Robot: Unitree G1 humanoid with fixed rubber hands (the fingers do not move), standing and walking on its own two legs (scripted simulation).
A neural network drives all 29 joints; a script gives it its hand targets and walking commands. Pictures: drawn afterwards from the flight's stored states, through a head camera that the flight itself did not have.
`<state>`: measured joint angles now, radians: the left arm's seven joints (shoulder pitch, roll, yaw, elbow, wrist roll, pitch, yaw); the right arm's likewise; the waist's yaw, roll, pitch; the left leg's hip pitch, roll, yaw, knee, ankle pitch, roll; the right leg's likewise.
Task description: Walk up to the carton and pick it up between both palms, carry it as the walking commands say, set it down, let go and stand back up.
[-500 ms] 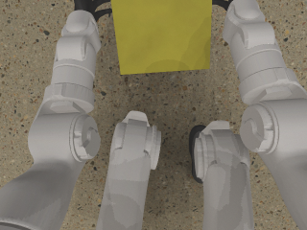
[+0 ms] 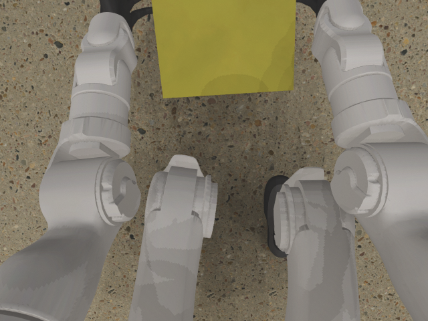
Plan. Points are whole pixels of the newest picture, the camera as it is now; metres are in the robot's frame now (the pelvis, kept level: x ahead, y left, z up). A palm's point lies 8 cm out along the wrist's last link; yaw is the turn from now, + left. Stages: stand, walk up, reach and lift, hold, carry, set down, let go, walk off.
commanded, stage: set down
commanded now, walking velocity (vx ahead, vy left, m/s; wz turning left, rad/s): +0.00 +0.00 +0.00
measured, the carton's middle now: (222, 6) +0.57 +0.06 -0.27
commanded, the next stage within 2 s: none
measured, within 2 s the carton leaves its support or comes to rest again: rests again in 0.04 s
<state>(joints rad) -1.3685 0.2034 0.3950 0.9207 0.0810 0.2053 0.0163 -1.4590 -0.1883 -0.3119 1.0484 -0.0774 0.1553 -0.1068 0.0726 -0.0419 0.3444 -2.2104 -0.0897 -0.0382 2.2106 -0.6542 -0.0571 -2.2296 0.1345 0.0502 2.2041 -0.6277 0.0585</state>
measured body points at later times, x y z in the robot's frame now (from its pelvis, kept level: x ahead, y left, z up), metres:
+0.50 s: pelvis +0.00 +0.00 -0.01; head +0.37 +0.02 +0.24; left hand +0.52 +0.21 -0.19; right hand +0.56 -0.09 -0.19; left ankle +0.09 +0.12 -0.34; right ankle +0.10 -0.12 -0.34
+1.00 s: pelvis -0.01 +0.00 -0.01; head +0.36 +0.02 +0.23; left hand +0.52 +0.21 -0.20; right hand +0.56 -0.10 -0.20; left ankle +0.09 +0.12 -0.34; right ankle +0.10 -0.12 -0.34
